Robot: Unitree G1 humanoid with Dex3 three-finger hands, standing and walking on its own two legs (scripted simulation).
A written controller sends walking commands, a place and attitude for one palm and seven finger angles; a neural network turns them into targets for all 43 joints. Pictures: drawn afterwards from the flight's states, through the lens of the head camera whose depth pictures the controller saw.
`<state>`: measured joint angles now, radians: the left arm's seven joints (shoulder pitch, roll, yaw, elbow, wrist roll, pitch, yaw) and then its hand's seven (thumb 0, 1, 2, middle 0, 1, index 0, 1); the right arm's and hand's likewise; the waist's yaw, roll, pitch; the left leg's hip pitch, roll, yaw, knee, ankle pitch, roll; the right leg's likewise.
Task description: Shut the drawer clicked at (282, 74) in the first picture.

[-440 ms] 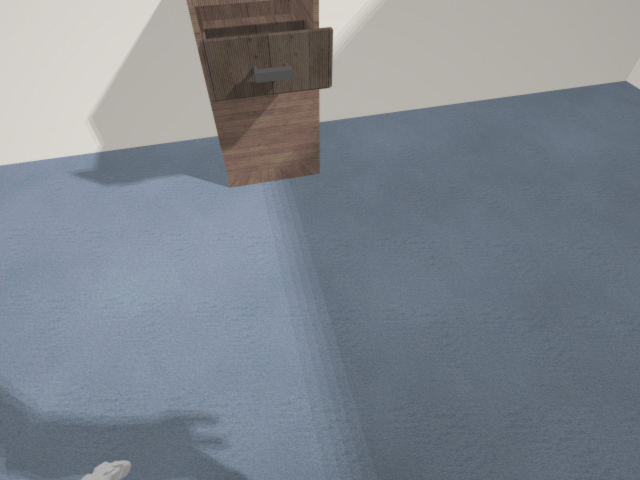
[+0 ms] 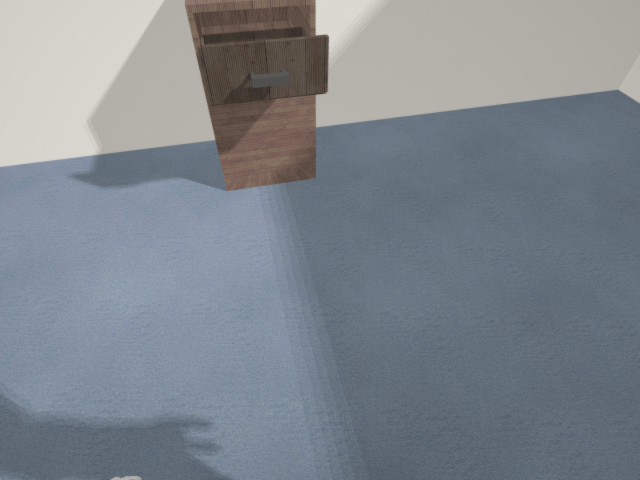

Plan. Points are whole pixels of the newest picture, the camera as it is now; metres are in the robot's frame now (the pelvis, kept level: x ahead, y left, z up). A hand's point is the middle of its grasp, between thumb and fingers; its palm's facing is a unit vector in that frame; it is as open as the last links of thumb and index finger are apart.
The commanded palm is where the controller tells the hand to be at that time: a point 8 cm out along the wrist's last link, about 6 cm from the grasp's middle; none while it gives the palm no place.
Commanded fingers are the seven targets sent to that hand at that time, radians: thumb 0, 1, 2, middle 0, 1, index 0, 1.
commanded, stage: stand and wait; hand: left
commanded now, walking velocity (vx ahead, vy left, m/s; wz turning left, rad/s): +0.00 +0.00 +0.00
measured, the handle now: (269, 76) +1.23 +0.24 -0.08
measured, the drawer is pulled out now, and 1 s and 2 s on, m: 0.29 0.29 0.29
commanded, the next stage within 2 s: look at it before walking up in 0.38 s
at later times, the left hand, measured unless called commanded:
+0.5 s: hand out of the picture +0.07 +0.24 -0.15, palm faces -0.03 -0.94 -0.34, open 7.4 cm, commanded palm none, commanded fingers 0.00 0.90 0.90 -0.20 -0.30 -0.20 -0.30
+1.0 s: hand out of the picture +0.05 +0.25 -0.15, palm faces -0.03 -0.94 -0.33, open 7.4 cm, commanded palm none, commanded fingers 0.00 0.90 0.90 -0.20 -0.30 -0.20 -0.30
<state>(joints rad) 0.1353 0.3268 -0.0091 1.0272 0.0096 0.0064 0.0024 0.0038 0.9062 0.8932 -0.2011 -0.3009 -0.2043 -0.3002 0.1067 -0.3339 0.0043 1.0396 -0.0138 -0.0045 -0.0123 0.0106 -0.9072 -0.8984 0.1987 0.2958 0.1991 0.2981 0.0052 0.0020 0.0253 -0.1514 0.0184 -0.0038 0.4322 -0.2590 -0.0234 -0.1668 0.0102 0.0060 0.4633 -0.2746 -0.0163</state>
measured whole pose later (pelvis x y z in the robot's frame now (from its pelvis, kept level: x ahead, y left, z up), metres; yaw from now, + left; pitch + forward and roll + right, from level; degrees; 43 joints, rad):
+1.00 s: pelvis -0.02 +0.01 +0.00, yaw +0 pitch -2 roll +0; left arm 0.15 0.33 -0.01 1.09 0.01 0.00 0.00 0.00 0.91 0.89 -0.20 -0.30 -0.20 -0.30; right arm 0.13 -0.33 0.01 1.11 -0.01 -0.01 0.00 0.01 -0.91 -0.90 0.20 0.30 0.20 0.30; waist 0.00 0.00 0.03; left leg -0.14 0.02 0.00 0.37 -0.20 -0.01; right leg -0.15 0.01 0.01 0.38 -0.20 -0.01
